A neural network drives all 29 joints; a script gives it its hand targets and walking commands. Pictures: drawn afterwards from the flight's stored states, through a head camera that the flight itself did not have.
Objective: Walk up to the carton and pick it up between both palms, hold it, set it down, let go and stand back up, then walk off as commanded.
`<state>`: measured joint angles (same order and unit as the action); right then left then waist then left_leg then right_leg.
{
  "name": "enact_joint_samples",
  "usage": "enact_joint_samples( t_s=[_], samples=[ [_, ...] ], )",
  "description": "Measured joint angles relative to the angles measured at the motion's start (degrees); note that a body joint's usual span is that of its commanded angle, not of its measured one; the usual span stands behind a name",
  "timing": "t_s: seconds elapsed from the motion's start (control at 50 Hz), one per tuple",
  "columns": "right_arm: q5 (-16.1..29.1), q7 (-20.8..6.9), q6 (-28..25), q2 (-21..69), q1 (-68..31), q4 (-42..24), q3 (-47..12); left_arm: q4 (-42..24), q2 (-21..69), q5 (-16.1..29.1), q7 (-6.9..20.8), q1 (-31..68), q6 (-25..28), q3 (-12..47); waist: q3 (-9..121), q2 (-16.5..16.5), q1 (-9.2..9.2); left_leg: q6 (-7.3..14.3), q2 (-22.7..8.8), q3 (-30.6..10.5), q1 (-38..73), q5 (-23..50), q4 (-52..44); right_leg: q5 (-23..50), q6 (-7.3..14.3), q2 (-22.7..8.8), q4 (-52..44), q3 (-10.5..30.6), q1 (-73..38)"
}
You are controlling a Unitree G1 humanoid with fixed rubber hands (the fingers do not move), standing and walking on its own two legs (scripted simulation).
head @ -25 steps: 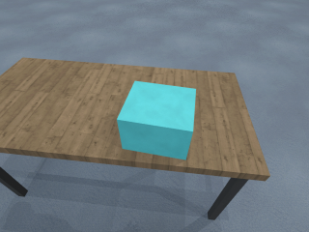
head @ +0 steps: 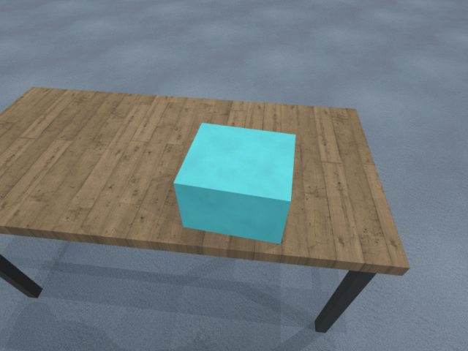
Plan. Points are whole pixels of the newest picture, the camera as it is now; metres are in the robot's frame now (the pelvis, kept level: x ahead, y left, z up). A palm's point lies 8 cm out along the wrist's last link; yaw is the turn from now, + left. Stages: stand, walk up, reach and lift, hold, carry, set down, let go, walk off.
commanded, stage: stand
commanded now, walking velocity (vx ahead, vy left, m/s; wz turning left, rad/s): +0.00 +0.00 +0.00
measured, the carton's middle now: (239, 180) +0.52 +0.01 -0.04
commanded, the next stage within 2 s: walk up in 0.74 s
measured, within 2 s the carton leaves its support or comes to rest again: neither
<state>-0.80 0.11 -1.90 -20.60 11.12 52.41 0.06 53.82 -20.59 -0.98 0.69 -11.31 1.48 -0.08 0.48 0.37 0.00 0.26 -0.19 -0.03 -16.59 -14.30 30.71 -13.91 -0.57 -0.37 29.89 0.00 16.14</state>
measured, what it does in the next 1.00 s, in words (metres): stands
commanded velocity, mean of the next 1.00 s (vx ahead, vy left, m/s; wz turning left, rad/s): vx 0.00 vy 0.00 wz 0.00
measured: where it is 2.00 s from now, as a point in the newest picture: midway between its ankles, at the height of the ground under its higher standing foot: outside the picture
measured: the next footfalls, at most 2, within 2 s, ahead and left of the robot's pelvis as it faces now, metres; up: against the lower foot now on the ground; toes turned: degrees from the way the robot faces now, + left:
right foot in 1.44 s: +0.13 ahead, -0.12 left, +0.00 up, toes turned +0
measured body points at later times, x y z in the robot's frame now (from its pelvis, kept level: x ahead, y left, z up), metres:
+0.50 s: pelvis +0.00 +0.00 +0.00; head +0.00 +0.00 +0.45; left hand +0.09 +0.30 -0.12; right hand +0.10 -0.30 -0.12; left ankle +0.02 +0.12 -0.73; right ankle +0.02 -0.13 -0.73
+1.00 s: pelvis +0.00 +0.00 +0.00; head +0.00 +0.00 +0.45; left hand +0.09 +0.30 -0.11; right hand +0.10 -0.30 -0.12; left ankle +0.02 +0.12 -0.73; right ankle +0.02 -0.13 -0.73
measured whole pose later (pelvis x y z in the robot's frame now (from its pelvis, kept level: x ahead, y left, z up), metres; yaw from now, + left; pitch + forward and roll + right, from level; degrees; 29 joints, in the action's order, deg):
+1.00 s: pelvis +0.00 +0.00 +0.00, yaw +0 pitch +0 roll +0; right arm -0.8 -0.4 -0.7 -21.0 11.1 52.9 0.0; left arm 54.0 -20.7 -1.0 0.4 -11.3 1.7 -0.1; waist 0.8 0.7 0.0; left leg 0.4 -0.2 0.0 -16.4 -14.4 30.4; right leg -14.1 -0.3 -0.3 29.7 0.0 16.0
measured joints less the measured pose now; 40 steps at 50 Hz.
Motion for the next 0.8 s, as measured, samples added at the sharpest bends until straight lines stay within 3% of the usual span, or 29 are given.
enact_joint_samples(
  t_s=[0.8],
  samples=[
    [0.0,0.0,0.37,-0.06,-0.01,0.36,0.0,0.18,0.0,0.0,-0.05,0.03,-0.09,0.0,-0.38,0.11,0.0,-0.06,-0.01,0.0,0.11,0.2,-0.21,0.19,0.05,0.0,-0.16,0.0,-0.09]
  ],
)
